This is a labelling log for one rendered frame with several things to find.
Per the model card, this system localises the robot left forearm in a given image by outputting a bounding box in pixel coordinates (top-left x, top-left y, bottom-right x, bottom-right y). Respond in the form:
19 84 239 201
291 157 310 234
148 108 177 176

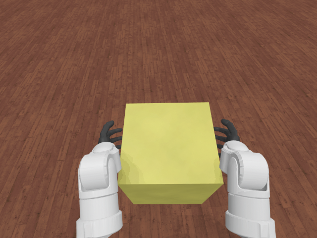
76 142 123 238

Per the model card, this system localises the robot right hand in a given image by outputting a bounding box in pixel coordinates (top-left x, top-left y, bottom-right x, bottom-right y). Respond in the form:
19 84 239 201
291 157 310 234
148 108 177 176
213 119 240 157

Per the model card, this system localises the carton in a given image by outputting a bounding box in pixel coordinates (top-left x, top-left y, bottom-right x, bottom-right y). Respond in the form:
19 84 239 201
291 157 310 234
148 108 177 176
117 102 224 204

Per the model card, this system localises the robot right forearm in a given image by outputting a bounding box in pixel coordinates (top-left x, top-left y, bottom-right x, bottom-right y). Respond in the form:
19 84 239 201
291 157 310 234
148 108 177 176
219 140 276 238

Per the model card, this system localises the robot left hand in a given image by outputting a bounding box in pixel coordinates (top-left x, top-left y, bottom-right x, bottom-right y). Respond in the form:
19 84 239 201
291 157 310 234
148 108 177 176
98 120 122 155

